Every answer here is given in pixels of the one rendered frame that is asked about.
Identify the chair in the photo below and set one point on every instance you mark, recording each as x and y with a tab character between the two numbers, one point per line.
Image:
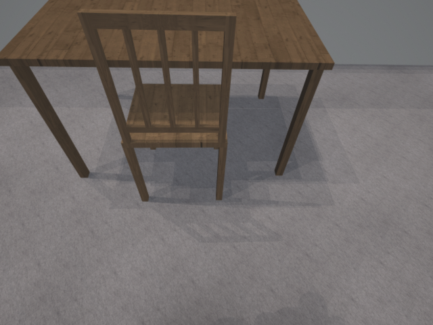
166	115

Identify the table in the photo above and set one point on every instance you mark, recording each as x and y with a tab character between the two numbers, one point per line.
269	34

